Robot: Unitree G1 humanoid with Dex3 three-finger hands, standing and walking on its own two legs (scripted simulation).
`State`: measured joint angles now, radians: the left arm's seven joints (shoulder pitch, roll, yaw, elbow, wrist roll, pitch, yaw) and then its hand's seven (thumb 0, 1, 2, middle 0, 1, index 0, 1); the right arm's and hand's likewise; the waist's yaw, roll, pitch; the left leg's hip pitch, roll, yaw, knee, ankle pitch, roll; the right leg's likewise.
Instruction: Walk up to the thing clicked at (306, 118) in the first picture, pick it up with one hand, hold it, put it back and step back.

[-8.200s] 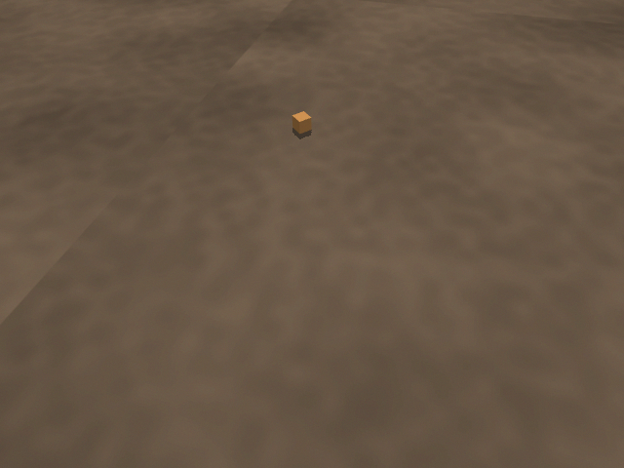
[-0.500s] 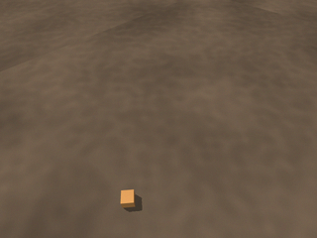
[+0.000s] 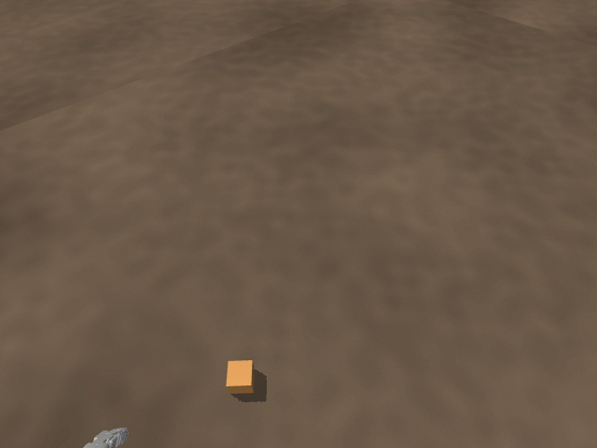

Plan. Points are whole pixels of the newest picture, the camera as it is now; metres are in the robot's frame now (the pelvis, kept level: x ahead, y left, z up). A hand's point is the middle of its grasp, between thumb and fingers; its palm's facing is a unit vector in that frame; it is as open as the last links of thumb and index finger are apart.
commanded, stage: walk up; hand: left
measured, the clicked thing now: (240, 377) +0.45 +0.20 -0.73
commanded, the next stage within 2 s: stand in 0.30 s
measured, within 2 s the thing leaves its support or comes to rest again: neither
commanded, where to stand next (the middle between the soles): +0.07 -0.02 m, yaw -1 degrees
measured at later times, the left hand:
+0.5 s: hand out of the picture +0.06 +0.27 -0.15, palm faces +0.00 -0.94 -0.33, open 7.4 cm
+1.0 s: hand out of the picture +0.07 +0.25 -0.15, palm faces -0.04 -0.94 -0.34, open 7.4 cm
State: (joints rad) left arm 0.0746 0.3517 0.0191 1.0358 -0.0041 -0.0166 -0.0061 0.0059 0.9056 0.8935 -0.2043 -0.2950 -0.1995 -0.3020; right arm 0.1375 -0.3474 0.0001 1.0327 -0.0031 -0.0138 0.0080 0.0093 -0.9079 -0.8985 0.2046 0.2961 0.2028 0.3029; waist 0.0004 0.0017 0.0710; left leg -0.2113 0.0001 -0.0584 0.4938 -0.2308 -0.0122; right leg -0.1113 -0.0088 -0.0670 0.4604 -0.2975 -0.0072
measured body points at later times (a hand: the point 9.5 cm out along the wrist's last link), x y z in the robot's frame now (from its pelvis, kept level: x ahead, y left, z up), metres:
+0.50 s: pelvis -0.01 +0.01 +0.01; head +0.01 +0.01 +0.46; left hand +0.06 +0.32 -0.13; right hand +0.09 -0.28 -0.12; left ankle +0.02 +0.13 -0.74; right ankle -0.03 -0.11 -0.74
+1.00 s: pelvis -0.01 +0.00 +0.01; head +0.00 +0.00 +0.46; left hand +0.07 +0.30 -0.12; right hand +0.06 -0.30 -0.13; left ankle +0.02 +0.13 -0.74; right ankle -0.03 -0.11 -0.74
